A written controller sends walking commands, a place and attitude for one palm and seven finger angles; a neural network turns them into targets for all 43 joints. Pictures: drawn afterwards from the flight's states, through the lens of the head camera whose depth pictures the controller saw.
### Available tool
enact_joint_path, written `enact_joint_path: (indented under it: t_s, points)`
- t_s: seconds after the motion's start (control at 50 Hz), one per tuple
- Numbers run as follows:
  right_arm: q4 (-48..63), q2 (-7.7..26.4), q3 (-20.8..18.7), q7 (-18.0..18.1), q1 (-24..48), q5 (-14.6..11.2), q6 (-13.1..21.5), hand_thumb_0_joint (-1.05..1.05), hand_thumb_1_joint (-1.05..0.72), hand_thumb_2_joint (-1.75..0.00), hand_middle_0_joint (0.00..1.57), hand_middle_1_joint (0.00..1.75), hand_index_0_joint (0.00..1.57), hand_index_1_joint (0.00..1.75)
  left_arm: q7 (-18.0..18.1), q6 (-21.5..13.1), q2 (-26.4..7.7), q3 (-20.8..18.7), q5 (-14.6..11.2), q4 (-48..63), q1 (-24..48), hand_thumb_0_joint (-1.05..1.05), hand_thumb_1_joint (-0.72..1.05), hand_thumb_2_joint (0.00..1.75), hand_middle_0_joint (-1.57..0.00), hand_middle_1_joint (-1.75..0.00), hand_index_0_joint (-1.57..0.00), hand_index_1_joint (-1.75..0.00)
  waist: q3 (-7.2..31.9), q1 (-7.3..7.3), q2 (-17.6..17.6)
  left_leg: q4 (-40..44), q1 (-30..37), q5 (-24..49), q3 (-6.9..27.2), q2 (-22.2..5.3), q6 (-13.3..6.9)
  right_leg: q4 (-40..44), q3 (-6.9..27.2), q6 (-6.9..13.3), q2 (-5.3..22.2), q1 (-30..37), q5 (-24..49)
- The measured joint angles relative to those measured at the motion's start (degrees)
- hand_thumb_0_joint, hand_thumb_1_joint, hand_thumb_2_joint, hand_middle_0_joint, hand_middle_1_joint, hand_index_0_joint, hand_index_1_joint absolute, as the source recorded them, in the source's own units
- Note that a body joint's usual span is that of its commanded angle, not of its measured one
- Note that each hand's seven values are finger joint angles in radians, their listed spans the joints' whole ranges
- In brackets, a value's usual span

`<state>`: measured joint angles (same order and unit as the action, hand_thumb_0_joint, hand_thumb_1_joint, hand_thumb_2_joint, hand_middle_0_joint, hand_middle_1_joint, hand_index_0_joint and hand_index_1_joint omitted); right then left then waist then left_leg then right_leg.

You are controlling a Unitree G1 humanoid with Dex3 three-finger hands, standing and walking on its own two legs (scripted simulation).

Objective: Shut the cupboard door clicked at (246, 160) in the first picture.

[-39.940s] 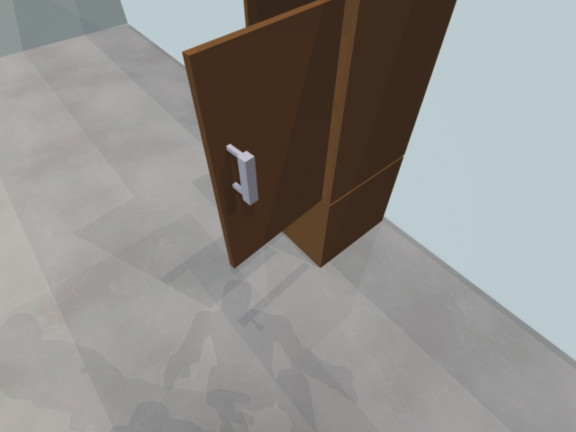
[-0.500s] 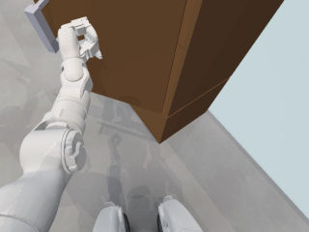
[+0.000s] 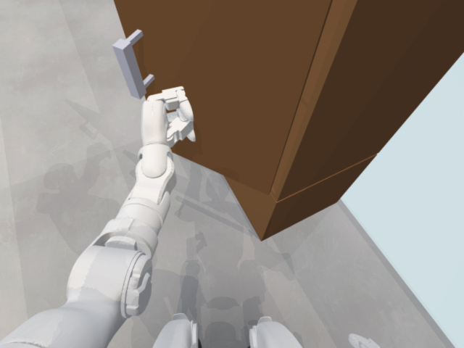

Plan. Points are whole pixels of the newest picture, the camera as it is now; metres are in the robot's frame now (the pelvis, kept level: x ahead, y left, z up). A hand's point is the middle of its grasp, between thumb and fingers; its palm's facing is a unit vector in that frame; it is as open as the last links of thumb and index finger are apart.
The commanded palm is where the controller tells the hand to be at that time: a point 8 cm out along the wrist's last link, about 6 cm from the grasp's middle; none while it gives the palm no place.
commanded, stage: draw the hand back to the body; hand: left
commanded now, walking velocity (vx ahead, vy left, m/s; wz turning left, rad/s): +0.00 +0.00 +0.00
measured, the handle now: (137, 65) +0.64 +0.16 +0.07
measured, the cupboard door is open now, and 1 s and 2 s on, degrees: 36 36 36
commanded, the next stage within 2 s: step back with the hand held close in 1.58 s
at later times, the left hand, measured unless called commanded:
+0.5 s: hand (120, 157) +0.37 +0.13 +0.14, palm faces +0.01 -1.00 -0.02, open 3.1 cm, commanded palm +0.32 +0.19 +0.15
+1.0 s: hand out of the picture +0.25 +0.25 +0.20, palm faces +0.31 -0.90 -0.31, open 4.6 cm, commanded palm +0.20 +0.30 +0.22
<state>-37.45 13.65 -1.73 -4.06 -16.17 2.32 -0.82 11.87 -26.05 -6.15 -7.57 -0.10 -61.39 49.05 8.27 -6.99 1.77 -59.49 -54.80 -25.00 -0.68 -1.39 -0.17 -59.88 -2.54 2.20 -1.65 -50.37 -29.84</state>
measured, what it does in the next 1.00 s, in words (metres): rises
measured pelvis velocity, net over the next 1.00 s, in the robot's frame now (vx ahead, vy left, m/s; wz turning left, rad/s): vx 0.02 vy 0.03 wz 0.01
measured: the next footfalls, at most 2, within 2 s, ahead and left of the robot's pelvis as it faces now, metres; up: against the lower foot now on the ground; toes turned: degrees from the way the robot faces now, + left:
none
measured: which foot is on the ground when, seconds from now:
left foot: down 0.00-1.00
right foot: down 0.00-1.00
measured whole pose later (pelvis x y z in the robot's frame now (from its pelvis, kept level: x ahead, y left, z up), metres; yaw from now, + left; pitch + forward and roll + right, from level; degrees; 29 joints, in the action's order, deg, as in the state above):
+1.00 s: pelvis +0.02 +0.03 +0.08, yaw +1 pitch -3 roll +0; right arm -32.8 11.8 4.5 3.6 -8.9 -1.7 -0.4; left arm 4.7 0.2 -17.6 -8.9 -4.1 13.7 -16.2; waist -0.2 3.7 3.4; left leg -23.7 -8.4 -12.2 -1.8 1.7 -2.4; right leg -21.9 -1.1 -0.4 0.6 -3.4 -15.3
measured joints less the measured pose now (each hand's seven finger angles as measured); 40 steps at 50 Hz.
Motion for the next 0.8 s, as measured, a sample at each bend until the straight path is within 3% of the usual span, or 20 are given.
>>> enact_joint_path:
  t_s: [0.08, 0.18, 0.32, 0.52, 0.66, 0.8]
  points:
    - [0.2, -0.77, 0.72, -0.04, -0.16, -0.07, -0.5, 0.0, -0.91, -0.9, 0.2, 0.29, 0.2, 0.3, -1.28, 0.09, -0.77, -1.55, 0.3, -0.19, 0.76, 0.02, 0.9, 0.9, -1.3, -1.5, -1.31, -1.5, 0.29, 0.07, 0.08, -0.02, -0.05, 0.11, -0.38, -0.15, 0.02, -0.29, 0.39, 0.03, -0.11, -0.36, 0.13]
    - [1.57, -1.07, 1.14, 0.38, -3.17, -1.5, -2.04, 0.0, -0.91, -0.9, 0.2, 0.29, 0.2, 0.3, -4.35, 2.78, -1.56, -2.97, -2.34, 9.86, -8.68, 0.02, 0.9, 0.9, -1.3, -1.5, -1.3, -1.5, -0.28, 1.48, 0.76, 3.67, 5.17, 0.9, -1.95, -0.56, -0.04, 2.88, 2.04, -0.15, -0.51, 3.95, 1.38]
    - [1.16, -0.42, 1.6, 2.33, -5.66, -3.91, -1.71, 0.0, -0.91, -0.9, 0.2, 0.29, 0.2, 0.3, -8.09, 6.98, -2.39, 0.33, -6.69, 24.69, -23.43, 0.02, 0.9, 0.9, -1.3, -1.5, -1.3, -1.5, -2.18, 3.6, 0.86, 10.72, 15.1, 3.31, -1.63, -0.32, -0.22, 10.62, 1.82, -0.33, -0.48, 14.28, 4.06]
    - [2.45, 1.73, 1.54, 4.48, 0.24, -5.71, 1.1, 0.01, -0.91, -0.9, 0.2, 0.29, 0.2, 0.3, -12.8, 12.59, -3.51, 3.43, -9.82, 40.03, -35.42, 0.02, 0.9, 0.9, -1.27, -1.48, -1.28, -1.47, -3.14, 5.39, 0.5, 15.81, 23.97, 5.15, -1.44, 0.47, -0.79, 16.45, 1.67, -0.9, 0.16, 23.62, 6.2]
    - [4.97, -0.09, 2.91, 7.94, 6.27, -6.15, -1.59, 0.01, -0.91, -0.9, 0.19, 0.29, 0.2, 0.3, -10.55, 20.17, -7.7, 6.87, -5.37, 52.55, -45.95, 0.02, 0.9, 0.9, -1.15, -1.34, -1.16, -1.34, -5.31, 7.05, 0.22, 24.9, 34.14, 8.8, -1.88, 1.37, -1.31, 25.35, 2.17, -1.55, 0.89, 33.62, 9.84]
    - [6.15, -1.33, 5.1, 8.57, 8.69, -5.41, -1.06, 0.0, -0.91, -0.9, 0.2, 0.29, 0.2, 0.3, -8.55, 24.68, -9.81, 4.36, -4.4, 62.56, -53.75, 0.02, 0.9, 0.9, -0.98, -1.15, -0.99, -1.15, -7.43, 9.01, 0.51, 31.75, 41.49, 11.6, -1.37, 2.07, -1.68, 33.41, 1.7, -1.95, 1.4, 41.72, 13.14]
